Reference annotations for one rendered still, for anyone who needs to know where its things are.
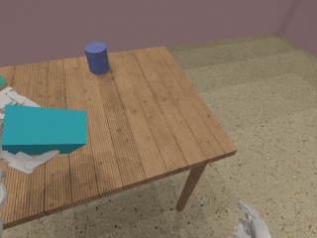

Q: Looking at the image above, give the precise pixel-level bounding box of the table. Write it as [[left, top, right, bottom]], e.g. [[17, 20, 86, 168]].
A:
[[0, 46, 238, 230]]

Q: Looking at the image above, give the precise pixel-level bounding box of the left robot hand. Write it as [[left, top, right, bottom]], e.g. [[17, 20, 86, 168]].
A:
[[0, 86, 60, 175]]

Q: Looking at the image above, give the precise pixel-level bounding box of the right robot hand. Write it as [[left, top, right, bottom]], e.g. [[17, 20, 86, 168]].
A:
[[234, 201, 271, 238]]

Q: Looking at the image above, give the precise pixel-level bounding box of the sponge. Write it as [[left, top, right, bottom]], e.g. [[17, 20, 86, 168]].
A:
[[1, 104, 87, 156]]

